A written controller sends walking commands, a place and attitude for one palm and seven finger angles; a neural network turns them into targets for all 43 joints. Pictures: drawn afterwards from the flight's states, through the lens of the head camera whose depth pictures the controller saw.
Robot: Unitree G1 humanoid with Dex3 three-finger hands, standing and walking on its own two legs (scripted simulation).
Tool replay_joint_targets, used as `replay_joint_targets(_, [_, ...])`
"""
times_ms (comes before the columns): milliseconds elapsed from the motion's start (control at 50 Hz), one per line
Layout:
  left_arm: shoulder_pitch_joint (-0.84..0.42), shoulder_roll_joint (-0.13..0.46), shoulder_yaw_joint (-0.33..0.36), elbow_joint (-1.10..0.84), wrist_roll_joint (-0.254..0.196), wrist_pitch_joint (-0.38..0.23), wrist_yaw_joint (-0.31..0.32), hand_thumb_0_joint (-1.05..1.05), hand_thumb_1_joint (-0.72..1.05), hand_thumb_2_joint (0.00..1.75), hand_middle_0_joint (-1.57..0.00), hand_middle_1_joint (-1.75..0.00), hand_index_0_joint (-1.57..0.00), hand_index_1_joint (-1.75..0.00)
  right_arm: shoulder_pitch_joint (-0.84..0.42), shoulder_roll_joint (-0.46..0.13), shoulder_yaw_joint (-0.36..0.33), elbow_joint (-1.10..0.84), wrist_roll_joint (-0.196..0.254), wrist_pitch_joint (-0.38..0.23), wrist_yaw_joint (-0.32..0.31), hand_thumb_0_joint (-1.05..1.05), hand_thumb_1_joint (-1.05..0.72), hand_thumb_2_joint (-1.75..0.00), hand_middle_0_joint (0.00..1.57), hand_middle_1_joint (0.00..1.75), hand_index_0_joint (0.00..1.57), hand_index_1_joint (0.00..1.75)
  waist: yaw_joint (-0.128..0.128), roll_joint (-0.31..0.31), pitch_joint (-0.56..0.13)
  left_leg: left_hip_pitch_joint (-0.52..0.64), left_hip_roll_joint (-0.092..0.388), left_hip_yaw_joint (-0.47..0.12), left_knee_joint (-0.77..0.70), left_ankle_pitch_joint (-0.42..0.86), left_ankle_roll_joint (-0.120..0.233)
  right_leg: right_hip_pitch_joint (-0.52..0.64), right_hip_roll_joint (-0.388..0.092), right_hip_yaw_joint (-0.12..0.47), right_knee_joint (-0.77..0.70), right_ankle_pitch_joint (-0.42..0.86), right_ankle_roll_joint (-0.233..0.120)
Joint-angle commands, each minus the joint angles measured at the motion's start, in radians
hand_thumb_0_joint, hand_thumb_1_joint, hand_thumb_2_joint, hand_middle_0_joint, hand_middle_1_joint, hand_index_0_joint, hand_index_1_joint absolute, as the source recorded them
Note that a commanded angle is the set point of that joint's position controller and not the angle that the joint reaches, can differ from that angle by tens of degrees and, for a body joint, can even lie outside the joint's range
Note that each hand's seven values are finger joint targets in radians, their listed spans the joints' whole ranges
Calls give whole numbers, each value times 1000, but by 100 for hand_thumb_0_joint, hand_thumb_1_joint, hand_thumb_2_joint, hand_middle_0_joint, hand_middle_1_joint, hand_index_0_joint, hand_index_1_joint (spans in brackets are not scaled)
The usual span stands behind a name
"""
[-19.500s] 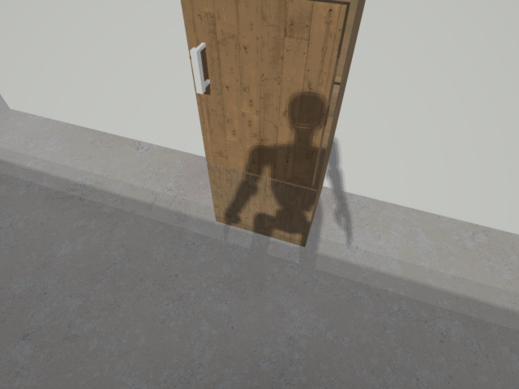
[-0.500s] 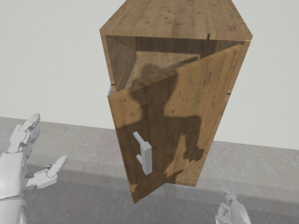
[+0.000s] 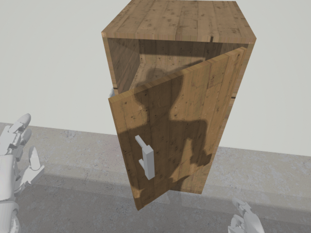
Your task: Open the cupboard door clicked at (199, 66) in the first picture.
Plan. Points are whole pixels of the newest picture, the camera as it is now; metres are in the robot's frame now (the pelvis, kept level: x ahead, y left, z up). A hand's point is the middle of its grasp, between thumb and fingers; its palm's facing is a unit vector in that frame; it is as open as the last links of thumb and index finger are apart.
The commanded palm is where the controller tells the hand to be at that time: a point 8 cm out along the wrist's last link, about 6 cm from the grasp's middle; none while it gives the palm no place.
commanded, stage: draw the hand back to the body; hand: left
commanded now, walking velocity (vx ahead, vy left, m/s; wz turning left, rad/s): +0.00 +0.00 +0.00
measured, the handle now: (144, 157) +0.29 +0.07 +0.05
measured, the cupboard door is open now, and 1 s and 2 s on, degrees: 42 42 42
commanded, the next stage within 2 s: step back with the hand held close in 0.02 s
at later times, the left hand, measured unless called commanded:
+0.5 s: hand (38, 177) +0.17 +0.26 +0.14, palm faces +0.30 -0.80 -0.51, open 7.4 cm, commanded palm +0.11 +0.31 +0.17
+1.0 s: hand out of the picture +0.06 +0.29 +0.15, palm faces +0.47 -0.76 -0.44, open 7.4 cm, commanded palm +0.00 +0.34 +0.17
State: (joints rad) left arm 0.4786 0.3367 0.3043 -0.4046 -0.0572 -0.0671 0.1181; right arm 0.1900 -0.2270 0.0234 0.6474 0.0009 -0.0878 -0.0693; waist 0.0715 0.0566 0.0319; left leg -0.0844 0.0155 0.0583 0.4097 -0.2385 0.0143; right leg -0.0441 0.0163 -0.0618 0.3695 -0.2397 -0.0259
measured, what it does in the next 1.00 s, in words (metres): shifts its weight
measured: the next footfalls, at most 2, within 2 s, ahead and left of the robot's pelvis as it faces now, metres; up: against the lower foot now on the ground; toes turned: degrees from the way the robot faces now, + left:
right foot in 1.44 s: -0.29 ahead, -0.06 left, +0.00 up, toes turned -4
left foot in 1.64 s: -0.19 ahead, +0.10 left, +0.00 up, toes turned -1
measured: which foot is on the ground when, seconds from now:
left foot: down 0.00-1.00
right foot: down 0.00-1.00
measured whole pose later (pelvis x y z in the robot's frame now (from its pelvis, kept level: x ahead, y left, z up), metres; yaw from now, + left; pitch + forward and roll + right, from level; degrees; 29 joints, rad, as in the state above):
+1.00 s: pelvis -0.13 +0.03 -0.02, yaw +2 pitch -1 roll -1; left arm 0.54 0.38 0.40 -0.56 -0.01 -0.21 0.16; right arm 0.21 -0.20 0.00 0.61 0.00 -0.08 -0.06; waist 0.03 0.00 0.05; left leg -0.44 -0.02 0.02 0.73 -0.34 0.02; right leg -0.36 0.02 0.02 0.60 -0.21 0.01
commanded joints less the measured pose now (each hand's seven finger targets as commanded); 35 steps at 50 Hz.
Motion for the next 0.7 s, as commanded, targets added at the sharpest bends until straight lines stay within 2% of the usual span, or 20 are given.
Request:
replay_joint_targets(0, [-89, 177, 123, -201, -5, -70, 17, 0, 90, 90, -20, -30, -20, -30, -148, -105, -42, -161, 2, -63, -8, 0, -90, -90, 20, 30, 20, 30, -4, 25, -57, 30, 11, -43, -48, 207, 9, -49, -23, 59, -74, 192, 3])
replay_joint_targets(60, [-95, 170, 118, -168, -9, -72, 13, 0, 90, 90, -20, -30, -20, -30, -150, -107, -44, -161, 3, -60, -7, 0, -90, -90, 20, 30, 20, 30, -5, -23, -30, 21, 11, -45, -56, 154, 13, -68, -20, 60, -94, 131, 7])
replay_joint_targets(80, [-107, 177, 119, -160, -5, -74, 13, 0, 90, 90, -20, -30, -20, -30, -154, -111, -47, -159, 5, -61, -10, 0, -90, -90, 20, 30, 20, 30, -5, -25, -16, 17, 12, -43, -57, 146, 13, -72, -21, 60, -98, 120, 6])
replay_joint_targets(100, [-106, 174, 120, -166, -7, -78, 13, 0, 90, 90, -20, -30, -20, -30, -153, -108, -46, -159, 3, -62, -10, 0, -90, -90, 20, 30, 20, 30, -4, -11, -34, 22, 9, -43, -57, 146, 15, -66, -24, 64, -96, 122, 7])
replay_joint_targets(120, [-166, 216, 152, -209, -9, -86, 17, 0, 90, 90, -20, -30, -20, -30, -159, -106, -46, -159, 5, -66, -11, 0, -90, -90, 20, 30, 20, 30, -1, -3, -58, 32, 8, -44, -53, 144, 17, -61, -26, 71, -96, 125, 7])
replay_joint_targets(140, [-227, 330, 269, -239, -5, -125, 20, 0, 90, 90, -20, -30, -20, -30, -133, -123, -43, -196, 19, -49, -10, 0, -90, -90, 20, 30, 20, 30, -44, -38, 3, -22, 25, -60, -16, 84, 34, -177, -73, 175, -146, 163, 11])
replay_joint_targets(160, [-123, 252, 210, -159, -4, -125, 7, 0, 90, 90, -20, -30, -20, -30, -133, -109, -45, -178, 11, -33, -11, 0, -90, -90, 20, 30, 20, 30, -49, -93, -4, -22, 20, -68, 12, 83, 35, -186, -96, 175, -148, 178, 11])
replay_joint_targets(180, [-116, 261, 210, -174, 1, -128, 5, 0, 90, 90, -20, -30, -20, -30, -140, -112, -48, -184, 11, -25, -10, 0, -90, -90, 20, 30, 20, 30, -45, -70, -17, -16, 19, -68, 14, 108, 34, -178, -105, 174, -139, 233, 7])
replay_joint_targets(220, [-48, 203, 159, -167, 4, -125, -3, 0, 90, 90, -20, -30, -20, -30, -130, -118, -53, -196, 9, -10, -8, 0, -90, -90, 20, 30, 20, 30, -51, -56, -64, -16, 30, -55, 22, 164, 26, -166, -110, 153, -99, 290, 14])
replay_joint_targets(280, [2, 206, 157, -215, 8, -127, 3, 0, 90, 90, -20, -30, -20, -30, -126, -130, -63, -211, 8, 1, -13, 0, -90, -90, 20, 30, 20, 30, -50, 30, -136, -12, 51, -55, 13, 258, 23, -133, -108, 131, -37, 355, 19])
replay_joint_targets(360, [52, 252, 209, -263, 8, -126, 17, 0, 90, 90, -20, -30, -20, -30, -117, -122, -72, -242, 14, 18, -15, 0, -90, -90, 20, 30, 20, 30, -49, -49, -194, -44, 67, -60, 23, 305, 22, -115, -95, 129, 15, 391, 25])
replay_joint_targets(380, [58, 276, 232, -272, 8, -129, 23, 0, 90, 90, -20, -30, -20, -30, -121, -124, -77, -238, 14, 22, -21, 0, -90, -90, 20, 30, 20, 30, -48, -38, -202, -55, 70, -67, 20, 312, 21, -103, -97, 124, 28, 392, 22])
replay_joint_targets(420, [86, 274, 246, -274, 4, -131, 28, 0, 90, 90, -20, -30, -20, -30, -117, -114, -78, -253, 18, 30, -22, 0, -90, -90, 20, 30, 20, 30, -50, -74, -202, -89, 75, -72, 23, 301, 21, -105, -95, 130, 46, 387, 24])
replay_joint_targets(460, [93, 274, 250, -283, 4, -135, 32, 0, 90, 90, -20, -30, -20, -30, -112, -114, -81, -257, 19, 32, -21, 0, -90, -90, 20, 30, 20, 30, -54, -69, -192, -116, 77, -74, 27, 263, 22, -120, -98, 143, 51, 370, 22])
replay_joint_targets(480, [93, 276, 252, -291, 5, -138, 34, 0, 90, 90, -20, -30, -20, -30, -118, -119, -83, -256, 17, 32, -25, 0, -90, -90, 20, 30, 20, 30, -54, -24, -181, -141, 76, -82, 20, 250, 24, -117, -101, 140, 56, 353, 18])
replay_joint_targets(540, [105, 259, 239, -295, 9, -143, 39, 0, 90, 90, -20, -30, -20, -30, -106, -122, -81, -262, 19, 26, -22, 0, -90, -90, 20, 30, 20, 30, -57, -6, -157, -202, 90, -100, -1, 153, 32, -130, -86, 143, 68, 250, 22])
replay_joint_targets(580, [93, 251, 232, -316, 15, -150, 40, 0, 90, 90, -20, -30, -20, -30, -106, -133, -81, -264, 15, 15, -22, 0, -90, -90, 20, 30, 20, 30, -57, 46, -124, -273, 99, -125, -38, 6, 42, -131, -74, 140, 73, 129, 20])
replay_joint_targets(620, [90, 247, 237, -315, 25, -163, 46, 0, 90, 90, -20, -30, -20, -30, -97, -134, -78, -266, 13, 3, -22, 0, -90, -90, 20, 30, 20, 30, -60, 61, -96, -383, 125, -153, -93, -175, 61, -99, -57, 131, 121, 39, 28])
replay_joint_targets(660, [68, 240, 240, -319, 39, -172, 48, 0, 90, 90, -20, -30, -20, -30, -89, -143, -80, -272, 12, -9, -21, 0, -90, -90, 20, 30, 20, 30, -59, 84, -68, -513, 149, -185, -140, -343, 81, -42, -34, 120, 182, -20, 35])
replay_joint_targets(680, [54, 246, 250, -331, 46, -180, 49, 0, 90, 90, -20, -30, -20, -30, -92, -147, -82, -271, 10, -16, -25, 0, -90, -90, 20, 30, 20, 30, -56, 128, -70, -564, 165, -206, -171, -391, 91, 1, -20, 103, 227, -11, 39])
